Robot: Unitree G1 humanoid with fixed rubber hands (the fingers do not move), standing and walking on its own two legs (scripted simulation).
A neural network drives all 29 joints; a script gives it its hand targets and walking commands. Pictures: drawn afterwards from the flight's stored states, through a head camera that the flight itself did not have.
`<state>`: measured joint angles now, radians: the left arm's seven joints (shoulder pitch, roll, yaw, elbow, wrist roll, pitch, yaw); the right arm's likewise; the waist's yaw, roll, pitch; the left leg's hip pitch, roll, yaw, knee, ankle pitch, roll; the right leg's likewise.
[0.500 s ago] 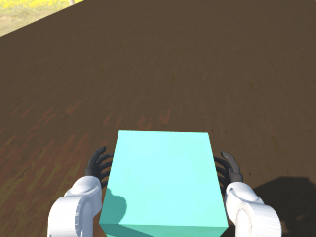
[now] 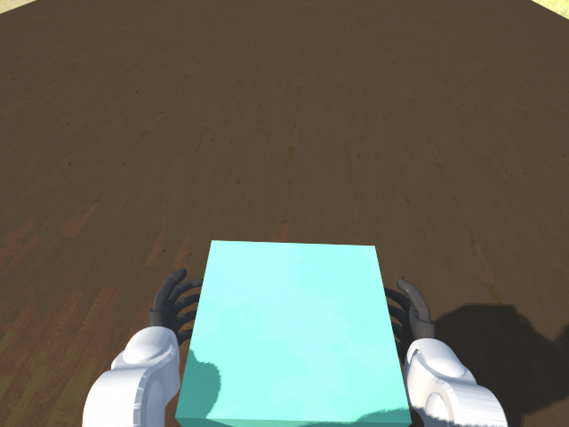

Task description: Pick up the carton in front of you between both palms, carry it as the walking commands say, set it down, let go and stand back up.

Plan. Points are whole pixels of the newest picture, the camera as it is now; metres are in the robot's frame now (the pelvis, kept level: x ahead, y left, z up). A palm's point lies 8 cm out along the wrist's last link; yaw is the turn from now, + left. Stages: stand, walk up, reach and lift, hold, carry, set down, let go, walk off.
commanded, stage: carry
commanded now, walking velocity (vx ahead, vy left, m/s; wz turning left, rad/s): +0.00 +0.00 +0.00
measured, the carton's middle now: (288, 359) +0.24 +0.00 +0.02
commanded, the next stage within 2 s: hold in 1.72 s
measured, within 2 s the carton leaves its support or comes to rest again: neither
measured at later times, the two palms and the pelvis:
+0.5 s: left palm (214, 200) +0.47 +0.13 +0.09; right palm (387, 207) +0.48 -0.17 +0.09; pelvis +0.24 -0.03 -0.01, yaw +2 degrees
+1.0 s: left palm (212, 190) +0.54 +0.14 +0.05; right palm (367, 197) +0.54 -0.16 +0.06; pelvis +0.29 -0.01 -0.02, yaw +1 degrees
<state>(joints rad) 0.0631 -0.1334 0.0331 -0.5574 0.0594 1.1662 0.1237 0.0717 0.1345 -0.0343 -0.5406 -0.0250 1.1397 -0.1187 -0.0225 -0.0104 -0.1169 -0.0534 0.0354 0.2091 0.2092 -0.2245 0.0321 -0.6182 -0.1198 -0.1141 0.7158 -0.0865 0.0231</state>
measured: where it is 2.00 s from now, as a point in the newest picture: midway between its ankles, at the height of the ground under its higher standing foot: outside the picture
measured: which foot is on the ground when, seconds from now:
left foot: down 0.00-0.18, up 0.20-0.42, down 0.44-1.00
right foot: up 0.00-0.12, down 0.14-1.00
